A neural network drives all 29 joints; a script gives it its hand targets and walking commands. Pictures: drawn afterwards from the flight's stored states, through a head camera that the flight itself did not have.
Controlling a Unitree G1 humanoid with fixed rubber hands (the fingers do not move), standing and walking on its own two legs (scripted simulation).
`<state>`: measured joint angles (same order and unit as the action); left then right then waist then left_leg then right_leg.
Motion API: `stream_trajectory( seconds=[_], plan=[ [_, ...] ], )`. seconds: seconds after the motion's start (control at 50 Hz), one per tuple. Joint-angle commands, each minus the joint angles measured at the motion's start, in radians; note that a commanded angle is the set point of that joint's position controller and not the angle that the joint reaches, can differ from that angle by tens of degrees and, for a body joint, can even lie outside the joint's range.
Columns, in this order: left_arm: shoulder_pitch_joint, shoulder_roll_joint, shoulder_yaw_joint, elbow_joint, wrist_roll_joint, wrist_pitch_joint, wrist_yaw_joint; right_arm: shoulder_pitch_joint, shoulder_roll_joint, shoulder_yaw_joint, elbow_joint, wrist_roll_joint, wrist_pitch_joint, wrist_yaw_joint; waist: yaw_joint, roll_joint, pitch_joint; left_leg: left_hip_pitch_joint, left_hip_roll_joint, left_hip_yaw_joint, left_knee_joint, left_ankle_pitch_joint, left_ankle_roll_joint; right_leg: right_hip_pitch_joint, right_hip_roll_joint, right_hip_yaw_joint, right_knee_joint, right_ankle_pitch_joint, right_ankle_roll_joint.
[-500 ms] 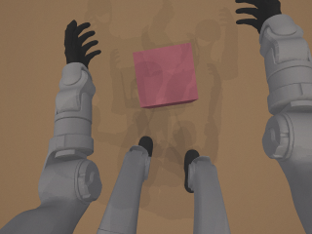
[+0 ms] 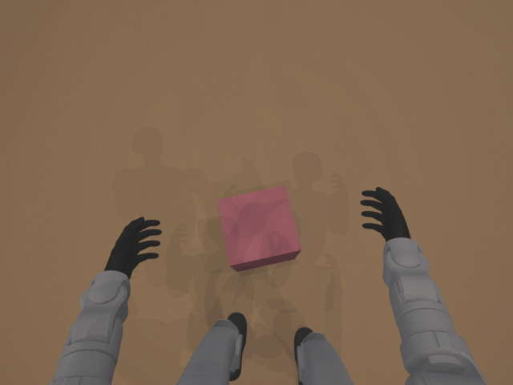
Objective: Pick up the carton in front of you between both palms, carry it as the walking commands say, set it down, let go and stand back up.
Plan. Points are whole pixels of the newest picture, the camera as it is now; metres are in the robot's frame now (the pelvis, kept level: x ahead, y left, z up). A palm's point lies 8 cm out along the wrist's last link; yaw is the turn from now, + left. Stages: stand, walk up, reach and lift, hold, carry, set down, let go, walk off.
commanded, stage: let go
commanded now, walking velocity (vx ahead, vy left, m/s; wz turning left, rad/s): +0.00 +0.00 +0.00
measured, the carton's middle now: (259, 232) +0.44 +0.05 -0.61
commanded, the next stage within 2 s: stand in 0.90 s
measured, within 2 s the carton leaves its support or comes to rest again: neither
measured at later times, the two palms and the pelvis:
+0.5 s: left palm (110, 319) +0.20 +0.22 -0.02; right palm (469, 326) +0.22 -0.25 -0.03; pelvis +0.04 -0.02 +0.05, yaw +2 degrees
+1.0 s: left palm (84, 328) +0.18 +0.25 -0.03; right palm (475, 354) +0.19 -0.25 -0.03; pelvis +0.03 -0.01 +0.04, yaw +2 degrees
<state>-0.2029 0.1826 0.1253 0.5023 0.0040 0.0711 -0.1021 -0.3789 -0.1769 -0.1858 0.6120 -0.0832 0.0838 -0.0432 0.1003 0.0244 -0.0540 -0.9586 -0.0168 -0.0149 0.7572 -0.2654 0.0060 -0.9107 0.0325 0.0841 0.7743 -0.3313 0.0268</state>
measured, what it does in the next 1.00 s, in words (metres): stands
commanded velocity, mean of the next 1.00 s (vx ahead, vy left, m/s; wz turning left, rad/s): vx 0.00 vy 0.00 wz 0.00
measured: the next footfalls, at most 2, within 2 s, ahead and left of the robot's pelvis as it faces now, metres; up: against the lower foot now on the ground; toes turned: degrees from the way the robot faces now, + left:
none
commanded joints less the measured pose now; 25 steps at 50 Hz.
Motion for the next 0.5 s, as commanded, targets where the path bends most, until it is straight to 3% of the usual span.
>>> stream_trajectory(
  seconds=[0.0, 0.08, 0.14, 0.32, 0.48],
  plan=[
    [0.1, 0.07, -0.024, -0.109, -0.023, -0.04, 0.008, 0.019, -0.087, 0.003, -0.091, 0.014, -0.051, 0.011, -0.004, -0.017, -0.501, 0.645, 0.003, -0.013, -0.065, 0.41, -0.045, 0.172, 0.037, -0.081, -0.125, 0.145, -0.01],
    [0.242, 0.076, -0.064, -0.166, -0.038, -0.063, 0.027, 0.178, -0.098, 0.014, -0.1, 0.025, -0.085, 0.022, -0.007, 0.017, -0.441, 0.797, 0.007, -0.033, -0.109, 0.545, -0.057, 0.245, 0.041, -0.078, -0.186, 0.195, -0.018],
    [0.316, 0.086, -0.08, -0.195, -0.041, -0.074, 0.035, 0.268, -0.104, 0.025, -0.12, 0.031, -0.101, 0.028, -0.022, 0.011, -0.367, 0.844, 0.005, -0.035, -0.152, 0.571, -0.06, 0.34, 0.039, -0.075, -0.236, 0.235, -0.02],
    [0.401, 0.121, -0.08, -0.18, -0.04, -0.063, 0.031, 0.479, -0.095, 0.083, -0.184, 0.054, -0.09, 0.055, -0.077, -0.071, -0.129, 0.84, -0.032, 0.001, -0.3, 0.386, -0.043, 0.656, 0.01, -0.057, -0.363, 0.348, -0.001],
    [0.42, 0.138, -0.057, -0.149, -0.008, -0.013, 0.033, 0.559, -0.103, 0.124, -0.253, 0.083, -0.033, 0.097, -0.083, -0.04, 0.009, 0.89, -0.046, 0.016, -0.352, 0.29, -0.03, 0.742, -0.003, -0.054, -0.417, 0.333, 0.005]
  ],
)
